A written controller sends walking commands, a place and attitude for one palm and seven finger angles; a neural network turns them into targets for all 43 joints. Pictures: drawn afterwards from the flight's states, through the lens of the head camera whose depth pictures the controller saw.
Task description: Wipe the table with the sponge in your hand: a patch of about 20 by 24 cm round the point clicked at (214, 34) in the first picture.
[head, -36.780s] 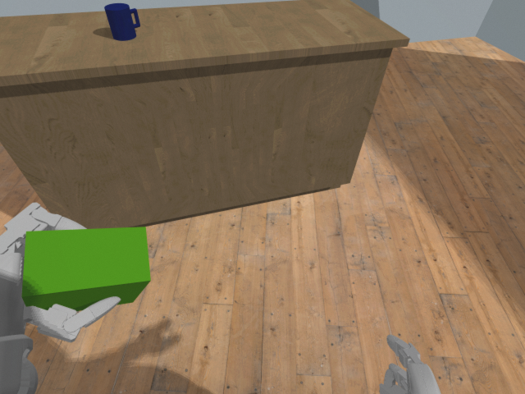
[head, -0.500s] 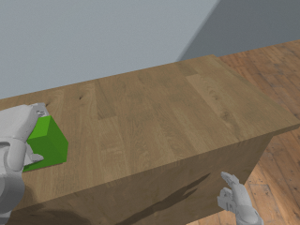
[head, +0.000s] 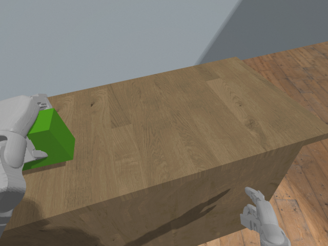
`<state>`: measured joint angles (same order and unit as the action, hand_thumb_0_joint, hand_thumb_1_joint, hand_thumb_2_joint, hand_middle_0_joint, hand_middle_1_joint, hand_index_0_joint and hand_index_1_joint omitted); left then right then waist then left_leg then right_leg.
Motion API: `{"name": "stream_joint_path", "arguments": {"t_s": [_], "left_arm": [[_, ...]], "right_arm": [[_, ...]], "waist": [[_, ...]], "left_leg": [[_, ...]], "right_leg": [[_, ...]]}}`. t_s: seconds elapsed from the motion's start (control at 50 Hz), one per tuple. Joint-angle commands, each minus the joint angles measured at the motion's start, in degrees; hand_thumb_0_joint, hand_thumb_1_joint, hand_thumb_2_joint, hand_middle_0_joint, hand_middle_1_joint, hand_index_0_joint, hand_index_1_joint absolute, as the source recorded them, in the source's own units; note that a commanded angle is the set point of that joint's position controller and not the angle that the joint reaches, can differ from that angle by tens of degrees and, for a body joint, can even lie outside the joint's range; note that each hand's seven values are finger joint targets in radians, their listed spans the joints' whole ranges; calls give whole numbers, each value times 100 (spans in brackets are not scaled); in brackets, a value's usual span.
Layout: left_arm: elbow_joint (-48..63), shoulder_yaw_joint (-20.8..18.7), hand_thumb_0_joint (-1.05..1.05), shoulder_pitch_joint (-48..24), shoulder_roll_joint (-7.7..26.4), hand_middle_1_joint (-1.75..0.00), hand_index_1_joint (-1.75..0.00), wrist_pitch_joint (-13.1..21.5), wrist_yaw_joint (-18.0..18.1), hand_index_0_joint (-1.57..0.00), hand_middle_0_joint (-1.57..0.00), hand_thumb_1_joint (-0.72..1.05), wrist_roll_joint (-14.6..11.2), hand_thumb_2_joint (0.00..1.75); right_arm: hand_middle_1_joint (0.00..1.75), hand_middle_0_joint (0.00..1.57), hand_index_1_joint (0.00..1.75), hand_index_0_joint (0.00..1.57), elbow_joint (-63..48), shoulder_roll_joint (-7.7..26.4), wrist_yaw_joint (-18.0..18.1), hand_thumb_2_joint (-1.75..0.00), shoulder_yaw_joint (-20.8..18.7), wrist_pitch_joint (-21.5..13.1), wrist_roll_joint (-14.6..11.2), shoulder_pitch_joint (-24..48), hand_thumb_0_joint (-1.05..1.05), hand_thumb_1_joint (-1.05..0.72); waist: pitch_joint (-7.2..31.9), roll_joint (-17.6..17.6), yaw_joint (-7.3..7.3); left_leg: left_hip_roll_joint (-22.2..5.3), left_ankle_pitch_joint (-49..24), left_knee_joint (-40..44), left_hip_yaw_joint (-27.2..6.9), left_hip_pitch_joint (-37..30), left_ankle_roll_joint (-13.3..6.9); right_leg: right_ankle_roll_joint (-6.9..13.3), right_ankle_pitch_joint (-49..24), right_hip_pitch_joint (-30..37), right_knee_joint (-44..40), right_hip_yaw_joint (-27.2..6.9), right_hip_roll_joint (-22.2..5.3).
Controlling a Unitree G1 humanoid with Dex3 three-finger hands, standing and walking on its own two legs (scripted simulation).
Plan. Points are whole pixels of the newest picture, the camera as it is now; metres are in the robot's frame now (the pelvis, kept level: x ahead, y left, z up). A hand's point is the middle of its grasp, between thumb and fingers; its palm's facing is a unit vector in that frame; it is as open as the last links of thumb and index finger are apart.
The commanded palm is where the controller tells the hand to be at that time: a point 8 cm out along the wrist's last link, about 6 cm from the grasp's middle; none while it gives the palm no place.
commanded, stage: lift the sponge slowly off the table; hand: left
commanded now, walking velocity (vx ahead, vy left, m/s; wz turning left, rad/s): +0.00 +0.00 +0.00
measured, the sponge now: (41, 145) +0.24 +0.33 +0.16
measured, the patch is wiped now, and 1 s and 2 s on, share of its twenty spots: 1.00 1.00 1.00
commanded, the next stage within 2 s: bring the sponge back beside the body in 0.44 s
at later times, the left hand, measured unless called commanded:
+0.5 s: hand (29, 120) +0.24 +0.32 +0.24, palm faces +0.27 -0.07 -0.96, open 10.2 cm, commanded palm +0.18 +0.32 +0.30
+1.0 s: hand (32, 130) +0.22 +0.30 +0.23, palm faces +0.29 -0.09 -0.95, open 10.2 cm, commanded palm +0.16 +0.31 +0.30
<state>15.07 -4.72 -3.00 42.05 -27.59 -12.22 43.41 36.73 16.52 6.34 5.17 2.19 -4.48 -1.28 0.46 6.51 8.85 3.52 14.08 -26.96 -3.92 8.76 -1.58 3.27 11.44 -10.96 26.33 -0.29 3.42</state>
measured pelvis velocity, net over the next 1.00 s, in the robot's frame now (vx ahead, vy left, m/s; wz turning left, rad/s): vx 0.00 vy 0.01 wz -0.02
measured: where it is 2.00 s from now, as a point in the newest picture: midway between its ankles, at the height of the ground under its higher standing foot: outside the picture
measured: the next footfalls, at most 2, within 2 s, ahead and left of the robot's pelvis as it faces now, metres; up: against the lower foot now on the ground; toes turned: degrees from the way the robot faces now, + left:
none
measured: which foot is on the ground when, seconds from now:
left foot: down 0.00-1.00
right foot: down 0.00-1.00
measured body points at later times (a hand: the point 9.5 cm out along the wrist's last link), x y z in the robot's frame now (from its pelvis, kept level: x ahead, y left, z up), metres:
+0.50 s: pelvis +0.01 +0.01 +0.00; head -0.01 -0.03 +0.45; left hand +0.22 +0.32 +0.29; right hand +0.27 -0.18 -0.07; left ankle +0.01 +0.10 -0.74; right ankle +0.03 -0.08 -0.74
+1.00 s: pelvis +0.00 +0.01 +0.00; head -0.03 -0.04 +0.45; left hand +0.20 +0.30 +0.28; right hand +0.26 -0.18 -0.07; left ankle +0.01 +0.10 -0.74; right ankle +0.03 -0.08 -0.74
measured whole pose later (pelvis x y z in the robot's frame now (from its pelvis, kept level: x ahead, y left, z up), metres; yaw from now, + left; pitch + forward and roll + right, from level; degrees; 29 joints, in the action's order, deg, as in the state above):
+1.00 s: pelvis +0.00 +0.01 +0.00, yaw -1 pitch -4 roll +0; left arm 30.9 -5.9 3.6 40.9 -33.2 -10.3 39.6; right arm 35.9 16.0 5.5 5.6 4.8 -4.8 -0.9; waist 0.9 6.9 9.7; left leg 3.7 13.6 -25.6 -2.8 7.4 -2.1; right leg 2.7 10.8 -10.1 25.3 -1.6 3.3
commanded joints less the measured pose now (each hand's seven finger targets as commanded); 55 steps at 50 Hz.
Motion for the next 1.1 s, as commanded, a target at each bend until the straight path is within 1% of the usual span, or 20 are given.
{"name": "stream_joint_path", "arguments": {"t_s": [0.0,0.16,0.2,0.28,0.3,0.36,0.4,0.46,0.5,0.58,0.6,0.66,0.7,0.76,0.8,0.88,0.9,0.96,1.0,1.08], "left_arm": [[1188,-1037,0,-2115,1767,-160,-160,22,292,-120,-120,10,297,130],[1136,-1156,0,-1790,1733,-160,-160,-156,272,-120,-120,10,128,130],[1368,-1317,0,-1866,1921,-160,-160,-223,283,-120,-120,10,132,130],[1287,-1389,0,-1572,1905,-160,-160,-284,239,-120,-120,10,-2,130],[1625,-1330,0,-1712,1881,-160,-160,-324,246,-120,-120,10,49,130],[1629,-1204,0,-1349,1619,-160,-160,-347,224,-120,-120,10,-70,130],[1988,-1163,0,-1349,1559,-160,-160,-393,220,-120,-120,10,-54,130],[1903,-1332,0,-1099,1673,-160,-160,-391,264,-120,-120,10,-88,130],[2271,-1376,0,-1450,1831,-160,-160,-428,325,-120,-120,10,18,130],[2062,-1333,0,-1350,1727,-160,-160,-401,399,-120,-120,10,-45,130],[2247,-1418,0,-1356,1825,-160,-160,-453,436,-120,-120,10,7,130],[1946,-1350,0,-1014,1631,-160,-160,-461,426,-120,-120,10,-92,130],[2138,-1374,0,-1050,1673,-160,-160,-515,420,-120,-120,10,-69,130],[2026,-1168,0,-904,1394,-160,-160,-483,394,-120,-120,10,-190,130],[2387,-1189,0,-967,1432,-160,-160,-511,420,-120,-120,10,-128,130],[2480,-1309,0,-737,1503,-160,-160,-460,451,-120,-120,10,-158,130],[2728,-1312,0,-955,1571,-160,-160,-497,491,-120,-120,10,-58,130],[2271,-1304,0,-893,1522,-160,-160,-476,549,-120,-120,10,-82,130],[2353,-1416,0,-1032,1672,-160,-160,-507,589,-120,-120,10,-12,130],[2019,-1285,0,-850,1480,-160,-160,-481,551,-120,-120,10,-164,130]], "right_arm": [[30,20,30,20,-1177,463,13,-90,-175,-440,-39,1639,0,-90],[30,20,30,20,-1175,478,-55,-90,-162,-268,25,1500,0,-90],[30,20,30,20,-1232,474,-79,-90,-153,-292,-45,1687,0,-90],[30,20,30,20,-1217,508,-92,-90,-167,-149,-12,1483,0,-90],[30,20,30,20,-1323,475,-111,-90,-139,-216,-74,1736,0,-90],[30,20,30,20,-1291,472,-105,-90,-155,-167,-18,1517,0,-90],[30,20,30,20,-1401,420,-125,-90,-128,-229,-86,1729,0,-90],[30,20,30,20,-1332,481,-105,-90,-168,-126,-8,1478,0,-90],[30,20,30,20,-1392,451,-114,-90,-129,-188,-78,1746,0,-90],[30,20,30,20,-1303,464,-74,-90,-174,-147,-19,1517,0,-90],[30,20,30,20,-1382,434,-86,-90,-145,-214,-69,1746,0,-90],[30,20,30,20,-1305,464,-86,-90,-171,-113,-10,1525,0,-90],[30,20,30,20,-1363,447,-112,-90,-142,-151,-89,1749,0,-90],[30,20,30,20,-1323,449,-100,-90,-146,-99,-39,1587,0,-90],[30,20,30,20,-1414,398,-111,-90,-117,-197,-99,1822,0,-90],[30,20,30,20,-1348,423,-86,-90,-164,-138,-15,1607,0,-90],[30,20,30,20,-1417,398,-101,-90,-128,-217,-56,1807,0,-90],[30,20,30,20,-1306,427,-72,-90,-153,-149,13,1578,0,-90],[30,20,30,20,-1331,415,-82,-90,-148,-194,-51,1755,0,-90],[30,20,30,20,-1290,439,-71,-90,-155,-108,-23,1598,0,-90]], "waist": [[1193,155,-33],[1173,-131,63],[1227,34,67],[1215,-305,103],[1300,-36,80],[1253,-69,87],[1242,-14,66],[1233,-295,107],[1264,-14,70],[1121,-107,109],[1202,48,126],[1157,-239,123],[1098,-54,72],[1011,-186,74],[1057,27,62],[1095,-218,115],[1160,62,72],[945,-220,84],[949,-125,68],[948,-291,88]], "left_leg": [[-199,-706,453,-362,51,-13],[-244,-1051,470,-304,157,23],[-254,-1059,463,-356,89,22],[-268,-1187,438,-291,132,26],[-258,-1206,446,-350,50,19],[-266,-1387,442,-279,41,29],[-284,-1311,459,-352,-36,12],[-275,-1403,421,-291,16,16],[-283,-1351,485,-382,-64,17],[-292,-1230,513,-333,-28,38],[-296,-1199,524,-397,-76,26],[-281,-1300,469,-297,-4,39],[-291,-1171,519,-346,-42,37],[-300,-1138,517,-298,-7,38],[-308,-1062,582,-352,-55,24],[-277,-1186,484,-274,-47,3],[-280,-1092,546,-347,-91,5],[-278,-1023,516,-282,18,19],[-279,-882,517,-333,-16,22],[-270,-843,445,-236,32,30]], "right_leg": [[223,106,512,-519,-967,-361],[149,-363,665,-434,-587,-421],[211,-299,593,-449,-889,-344],[122,-515,680,-408,-585,-414],[194,-463,642,-408,-858,-343],[122,-723,698,-371,-480,-416],[184,-587,579,-412,-791,-321],[126,-762,717,-381,-548,-405],[203,-557,605,-397,-841,-287],[147,-440,607,-432,-576,-365],[229,-340,595,-438,-891,-280],[142,-546,698,-434,-593,-374],[195,-331,562,-478,-893,-269],[101,-393,565,-494,-518,-363],[169,-251,524,-481,-799,-260],[104,-436,614,-458,-605,-343],[184,-260,591,-473,-886,-243],[122,-190,552,-531,-654,-327],[197,63,450,-580,-1015,-238],[95,-14,498,-597,-774,-358]]}}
